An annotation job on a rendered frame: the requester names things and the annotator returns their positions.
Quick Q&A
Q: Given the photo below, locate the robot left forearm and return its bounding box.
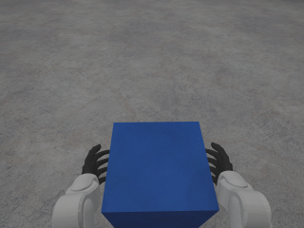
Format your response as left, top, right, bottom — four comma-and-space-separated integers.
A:
51, 173, 102, 228

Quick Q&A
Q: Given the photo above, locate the robot right forearm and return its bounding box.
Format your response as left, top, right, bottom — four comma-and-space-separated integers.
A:
217, 170, 273, 228

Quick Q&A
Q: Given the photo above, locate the carton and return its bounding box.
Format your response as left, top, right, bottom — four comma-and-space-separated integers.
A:
101, 122, 219, 228

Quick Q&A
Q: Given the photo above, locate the right robot hand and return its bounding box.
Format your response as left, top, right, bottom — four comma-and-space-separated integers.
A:
205, 142, 233, 186

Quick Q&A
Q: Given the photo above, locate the left robot hand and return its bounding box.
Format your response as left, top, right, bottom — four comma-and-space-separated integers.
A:
82, 144, 110, 184

